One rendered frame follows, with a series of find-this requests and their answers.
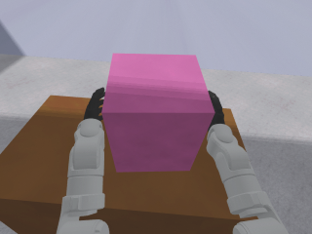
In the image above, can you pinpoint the right robot upper arm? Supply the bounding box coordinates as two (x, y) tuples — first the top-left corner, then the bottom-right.
(232, 217), (288, 234)

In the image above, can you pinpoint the left robot upper arm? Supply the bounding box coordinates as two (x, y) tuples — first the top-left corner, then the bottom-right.
(58, 219), (110, 234)

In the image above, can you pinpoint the right robot hand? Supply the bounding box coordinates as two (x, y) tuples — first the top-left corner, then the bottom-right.
(208, 91), (225, 131)

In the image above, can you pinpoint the left robot forearm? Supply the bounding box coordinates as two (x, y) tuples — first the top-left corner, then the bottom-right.
(56, 118), (105, 234)

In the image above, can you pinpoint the pedestal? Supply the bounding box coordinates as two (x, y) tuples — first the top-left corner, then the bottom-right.
(0, 95), (258, 234)

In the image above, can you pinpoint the carton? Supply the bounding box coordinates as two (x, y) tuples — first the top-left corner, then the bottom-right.
(101, 53), (215, 173)

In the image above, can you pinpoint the right robot forearm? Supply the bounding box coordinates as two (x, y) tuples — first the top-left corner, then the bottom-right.
(206, 124), (289, 234)

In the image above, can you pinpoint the left robot hand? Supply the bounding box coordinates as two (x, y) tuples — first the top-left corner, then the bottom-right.
(83, 87), (105, 121)

